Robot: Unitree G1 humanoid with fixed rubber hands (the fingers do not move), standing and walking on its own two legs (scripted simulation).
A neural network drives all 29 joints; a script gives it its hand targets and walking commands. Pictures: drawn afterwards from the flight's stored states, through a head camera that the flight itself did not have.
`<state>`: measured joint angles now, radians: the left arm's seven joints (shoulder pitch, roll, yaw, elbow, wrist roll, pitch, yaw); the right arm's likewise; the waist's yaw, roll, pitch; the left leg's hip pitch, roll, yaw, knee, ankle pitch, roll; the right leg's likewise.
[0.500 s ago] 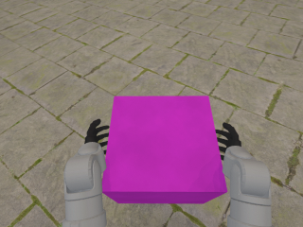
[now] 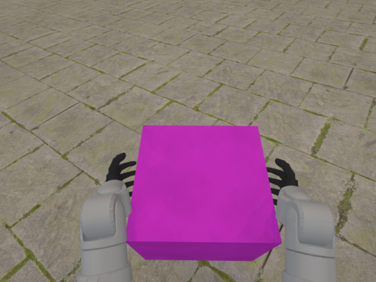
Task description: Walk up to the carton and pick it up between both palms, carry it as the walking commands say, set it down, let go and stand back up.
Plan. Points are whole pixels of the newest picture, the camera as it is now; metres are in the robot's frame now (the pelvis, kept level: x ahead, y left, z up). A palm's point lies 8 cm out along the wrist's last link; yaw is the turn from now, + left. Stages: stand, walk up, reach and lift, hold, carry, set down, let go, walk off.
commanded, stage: carry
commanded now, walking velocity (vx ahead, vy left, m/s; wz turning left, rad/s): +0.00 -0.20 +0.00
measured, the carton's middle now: (199, 195) +0.32 +0.01 +0.01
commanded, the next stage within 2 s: none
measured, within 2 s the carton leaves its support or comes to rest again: neither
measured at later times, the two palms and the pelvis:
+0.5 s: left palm (127, 250) +0.17 +0.13 +0.08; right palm (320, 228) +0.20 -0.20 +0.09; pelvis -0.08 -0.07 +0.00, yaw +7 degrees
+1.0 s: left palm (213, 258) +0.16 -0.01 +0.09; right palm out of the picture +0.18 -0.34 +0.06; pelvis -0.10 -0.20 +0.00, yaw +5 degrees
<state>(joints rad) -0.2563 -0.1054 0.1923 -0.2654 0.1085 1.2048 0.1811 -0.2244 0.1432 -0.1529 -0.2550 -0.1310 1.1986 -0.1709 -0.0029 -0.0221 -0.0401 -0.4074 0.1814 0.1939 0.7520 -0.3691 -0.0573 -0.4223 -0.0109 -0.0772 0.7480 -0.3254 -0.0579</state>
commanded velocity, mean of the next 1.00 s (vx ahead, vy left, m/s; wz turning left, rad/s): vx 0.00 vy -0.20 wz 0.00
